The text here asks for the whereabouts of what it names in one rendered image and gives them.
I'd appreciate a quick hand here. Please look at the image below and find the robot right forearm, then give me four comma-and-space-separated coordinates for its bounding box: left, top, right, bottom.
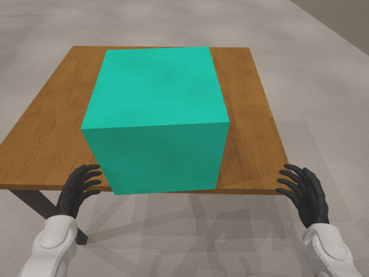
302, 223, 362, 277

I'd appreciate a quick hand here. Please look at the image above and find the robot left hand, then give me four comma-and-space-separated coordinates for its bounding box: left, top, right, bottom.
53, 164, 102, 219

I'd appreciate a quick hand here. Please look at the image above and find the robot left forearm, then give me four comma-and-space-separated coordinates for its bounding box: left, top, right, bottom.
18, 215, 78, 277

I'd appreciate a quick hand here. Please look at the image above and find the table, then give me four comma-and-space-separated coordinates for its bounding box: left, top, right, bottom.
0, 46, 296, 245

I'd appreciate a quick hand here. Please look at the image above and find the robot right hand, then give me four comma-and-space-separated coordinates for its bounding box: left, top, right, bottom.
276, 164, 330, 229

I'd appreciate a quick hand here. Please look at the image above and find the carton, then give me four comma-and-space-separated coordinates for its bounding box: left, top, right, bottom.
81, 47, 230, 195

